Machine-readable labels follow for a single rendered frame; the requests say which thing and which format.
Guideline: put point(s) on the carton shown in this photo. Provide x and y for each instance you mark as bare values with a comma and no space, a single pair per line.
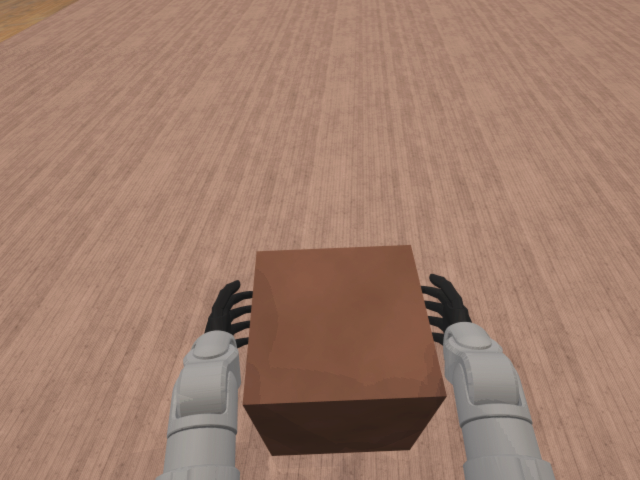
341,357

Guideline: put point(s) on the right robot hand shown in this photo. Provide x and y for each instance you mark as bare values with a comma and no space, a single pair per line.
451,307

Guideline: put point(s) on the left robot forearm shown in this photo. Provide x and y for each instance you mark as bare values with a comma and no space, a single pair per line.
202,427

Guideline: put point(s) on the right robot forearm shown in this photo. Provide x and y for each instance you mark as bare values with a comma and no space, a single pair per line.
499,438

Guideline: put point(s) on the left robot hand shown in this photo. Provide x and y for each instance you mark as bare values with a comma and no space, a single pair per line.
222,315

